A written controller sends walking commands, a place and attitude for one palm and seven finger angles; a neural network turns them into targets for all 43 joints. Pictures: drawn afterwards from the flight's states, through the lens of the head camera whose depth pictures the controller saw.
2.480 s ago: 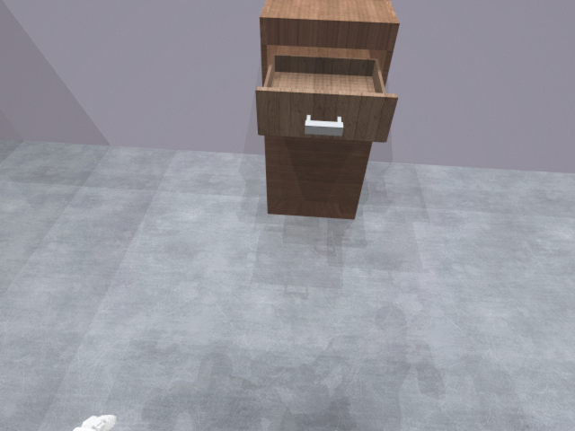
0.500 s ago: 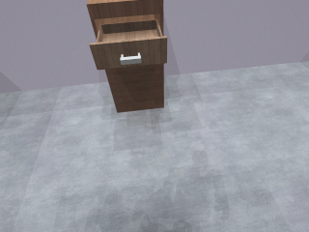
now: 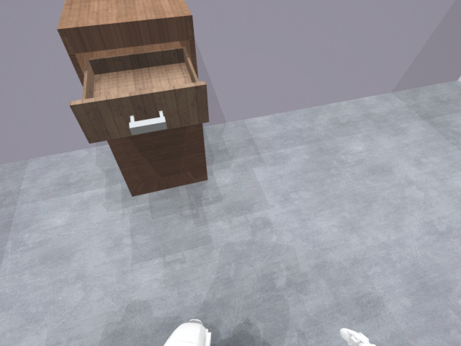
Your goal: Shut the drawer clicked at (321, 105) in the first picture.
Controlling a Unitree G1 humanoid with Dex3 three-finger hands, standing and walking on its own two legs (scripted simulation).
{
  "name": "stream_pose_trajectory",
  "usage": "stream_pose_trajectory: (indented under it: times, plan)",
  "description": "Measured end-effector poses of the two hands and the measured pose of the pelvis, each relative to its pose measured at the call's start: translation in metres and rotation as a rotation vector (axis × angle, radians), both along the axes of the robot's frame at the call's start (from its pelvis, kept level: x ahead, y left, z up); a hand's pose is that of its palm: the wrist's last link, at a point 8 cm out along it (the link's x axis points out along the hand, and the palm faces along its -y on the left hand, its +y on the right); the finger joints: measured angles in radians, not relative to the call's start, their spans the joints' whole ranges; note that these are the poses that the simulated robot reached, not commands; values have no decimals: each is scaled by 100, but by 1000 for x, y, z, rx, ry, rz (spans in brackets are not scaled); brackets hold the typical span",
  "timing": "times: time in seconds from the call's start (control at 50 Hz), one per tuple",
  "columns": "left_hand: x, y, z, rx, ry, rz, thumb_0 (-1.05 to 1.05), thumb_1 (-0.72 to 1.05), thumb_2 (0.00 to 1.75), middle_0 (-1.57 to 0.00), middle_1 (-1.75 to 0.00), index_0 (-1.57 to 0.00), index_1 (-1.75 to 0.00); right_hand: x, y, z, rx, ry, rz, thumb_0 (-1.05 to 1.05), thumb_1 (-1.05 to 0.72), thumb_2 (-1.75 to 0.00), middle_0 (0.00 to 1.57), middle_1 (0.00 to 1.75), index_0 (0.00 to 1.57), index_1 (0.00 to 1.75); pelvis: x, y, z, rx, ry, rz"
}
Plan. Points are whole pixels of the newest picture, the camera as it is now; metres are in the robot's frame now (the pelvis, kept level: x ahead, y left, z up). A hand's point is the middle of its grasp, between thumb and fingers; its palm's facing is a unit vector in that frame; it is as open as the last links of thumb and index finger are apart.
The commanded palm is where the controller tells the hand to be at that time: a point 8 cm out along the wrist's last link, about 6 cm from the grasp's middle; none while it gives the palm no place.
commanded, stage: walk to a spot facing it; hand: left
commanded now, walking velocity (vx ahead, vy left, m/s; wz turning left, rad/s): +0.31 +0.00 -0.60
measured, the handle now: (147, 121) +0.67 +0.35 -0.04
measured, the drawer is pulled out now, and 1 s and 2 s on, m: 0.30 0.30 0.30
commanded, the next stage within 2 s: none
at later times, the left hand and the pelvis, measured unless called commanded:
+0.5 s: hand (158, 262) +0.30 +0.22 -0.16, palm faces -0.29 -0.94 -0.18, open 7.4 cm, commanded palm none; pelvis +0.14 +0.07 +0.00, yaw -19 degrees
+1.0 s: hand (195, 249) +0.35 +0.14 -0.16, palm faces -0.54 -0.81 -0.23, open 7.4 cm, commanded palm none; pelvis +0.17 +0.04 +0.00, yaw -37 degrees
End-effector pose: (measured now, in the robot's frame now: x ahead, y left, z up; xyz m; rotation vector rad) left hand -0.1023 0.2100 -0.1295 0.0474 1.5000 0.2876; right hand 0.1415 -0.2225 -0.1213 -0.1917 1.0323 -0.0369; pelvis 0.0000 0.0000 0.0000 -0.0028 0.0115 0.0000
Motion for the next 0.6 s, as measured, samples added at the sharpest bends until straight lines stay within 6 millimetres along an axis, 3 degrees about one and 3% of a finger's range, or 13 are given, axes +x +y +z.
stream_pose_trajectory:
  times: [0.08,0.12,0.22,0.3,0.36,0.42,0.6]
  plan:
    - [45,36,-23,-23,27,-51,0,90,90,-20,-30,-20,-30,47,30,1,-10,-107,-30,1,-91,-90,20,30,20,30,39,28,-17,-19,-5,-66]
    - [78,57,-34,-30,27,-93,0,90,90,-20,-30,-20,-30,53,39,2,-24,-139,-71,0,-91,-90,20,30,20,30,53,38,-21,-14,-19,-106]
    - [195,96,-30,-14,-118,-223,1,91,90,-20,-30,-20,-29,17,48,8,-54,-31,-200,0,-91,-90,20,30,20,30,84,54,-7,-13,-40,-179]
    - [285,105,-16,-4,-252,-310,0,91,90,-19,-30,-20,-29,-24,46,10,-94,83,-330,-2,-94,-90,20,30,20,30,103,66,1,-15,-36,-229]
    - [337,101,-8,-8,-307,-377,0,91,90,-19,-30,-20,-29,-53,48,9,-106,171,-398,-1,-94,-90,20,30,20,30,116,72,3,-14,-32,-263]
    - [376,89,-4,-24,-330,-440,0,91,90,-19,-30,-19,-29,-79,56,6,-96,249,-457,-1,-93,-90,20,30,20,30,127,75,3,-14,-30,-294]
    - [446,17,-8,-94,-324,-641,0,91,90,-19,-30,-20,-29,-127,92,-13,19,402,-625,0,-91,-90,20,30,20,30,150,62,-3,0,-30,-409]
